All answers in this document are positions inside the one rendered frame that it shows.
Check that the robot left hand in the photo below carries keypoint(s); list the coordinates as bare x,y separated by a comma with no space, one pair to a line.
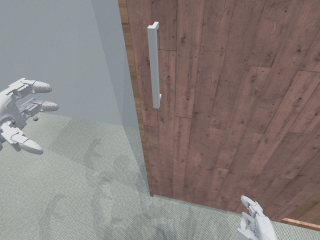
9,111

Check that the robot right hand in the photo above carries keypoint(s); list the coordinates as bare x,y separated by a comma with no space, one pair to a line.
260,228

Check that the handle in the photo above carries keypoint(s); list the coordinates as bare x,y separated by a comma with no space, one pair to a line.
154,65

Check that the wardrobe door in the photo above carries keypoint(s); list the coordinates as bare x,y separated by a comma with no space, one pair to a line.
308,211
239,112

